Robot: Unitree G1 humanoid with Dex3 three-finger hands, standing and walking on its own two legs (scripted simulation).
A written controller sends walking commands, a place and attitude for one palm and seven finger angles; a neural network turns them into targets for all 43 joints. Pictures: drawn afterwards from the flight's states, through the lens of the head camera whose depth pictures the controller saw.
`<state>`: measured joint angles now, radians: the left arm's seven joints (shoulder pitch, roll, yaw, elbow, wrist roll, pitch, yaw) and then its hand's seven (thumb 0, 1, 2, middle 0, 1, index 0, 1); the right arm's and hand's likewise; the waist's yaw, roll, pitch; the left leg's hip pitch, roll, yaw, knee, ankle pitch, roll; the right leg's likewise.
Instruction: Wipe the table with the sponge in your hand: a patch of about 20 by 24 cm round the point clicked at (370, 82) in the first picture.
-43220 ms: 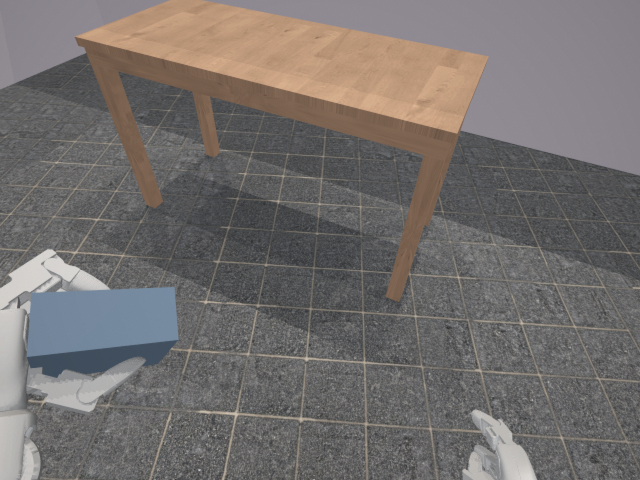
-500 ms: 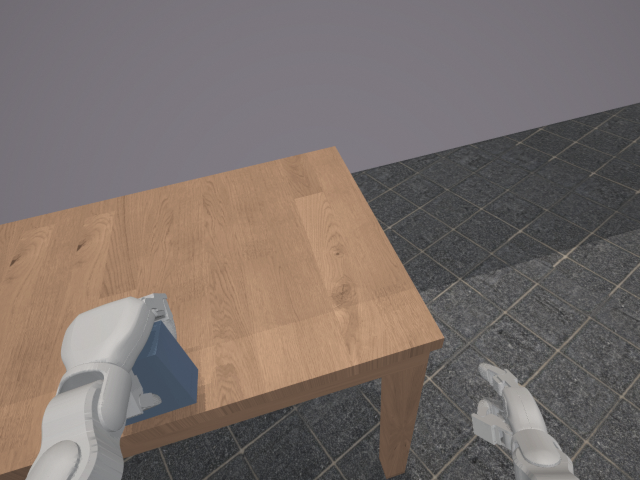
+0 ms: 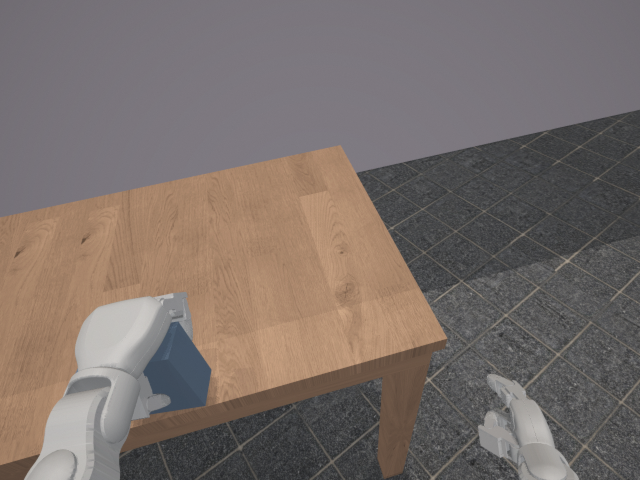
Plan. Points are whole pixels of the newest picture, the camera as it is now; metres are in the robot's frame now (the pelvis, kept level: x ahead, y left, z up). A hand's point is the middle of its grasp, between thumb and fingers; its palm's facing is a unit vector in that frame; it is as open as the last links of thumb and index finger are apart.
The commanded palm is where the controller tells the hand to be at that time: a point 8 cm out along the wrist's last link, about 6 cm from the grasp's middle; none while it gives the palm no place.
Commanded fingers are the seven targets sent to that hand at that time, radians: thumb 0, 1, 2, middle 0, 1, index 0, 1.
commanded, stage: move the sponge above the wiping area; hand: left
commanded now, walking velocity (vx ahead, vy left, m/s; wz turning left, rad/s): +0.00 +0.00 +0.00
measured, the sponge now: (156, 378) +0.20 +0.25 +0.04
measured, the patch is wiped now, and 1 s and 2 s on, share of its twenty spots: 0.00 0.00 0.00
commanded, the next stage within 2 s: lower the sponge onto the table in 0.80 s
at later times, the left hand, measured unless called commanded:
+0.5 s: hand (149, 341) +0.22 +0.25 +0.09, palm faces +0.02 -0.09 -1.00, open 9.5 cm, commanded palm +0.20 +0.26 +0.17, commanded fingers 0.00 0.10 1.30 -1.20 -1.60 -1.20 -1.60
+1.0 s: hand (128, 333) +0.22 +0.27 +0.11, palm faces +0.07 -0.07 -1.00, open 9.5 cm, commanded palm +0.19 +0.27 +0.17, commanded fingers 0.00 0.10 1.30 -1.20 -1.60 -1.20 -1.60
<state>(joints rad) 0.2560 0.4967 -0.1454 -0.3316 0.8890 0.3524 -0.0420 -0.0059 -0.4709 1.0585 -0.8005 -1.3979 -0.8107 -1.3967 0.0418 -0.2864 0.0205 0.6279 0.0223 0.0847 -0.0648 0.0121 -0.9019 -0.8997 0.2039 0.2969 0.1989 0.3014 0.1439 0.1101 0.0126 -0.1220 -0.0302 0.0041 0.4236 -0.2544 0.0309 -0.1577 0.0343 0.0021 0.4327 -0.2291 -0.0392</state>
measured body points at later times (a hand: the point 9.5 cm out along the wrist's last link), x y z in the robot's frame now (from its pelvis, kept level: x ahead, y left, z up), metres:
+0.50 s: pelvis +0.00 +0.00 +0.00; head -0.01 -0.04 +0.45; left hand +0.21 +0.25 +0.15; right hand +0.25 -0.20 -0.08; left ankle -0.01 +0.10 -0.74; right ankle +0.01 -0.10 -0.74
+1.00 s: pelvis +0.00 +0.00 +0.00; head -0.01 -0.04 +0.45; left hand +0.21 +0.27 +0.16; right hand +0.25 -0.20 -0.08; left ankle -0.01 +0.10 -0.74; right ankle +0.01 -0.10 -0.74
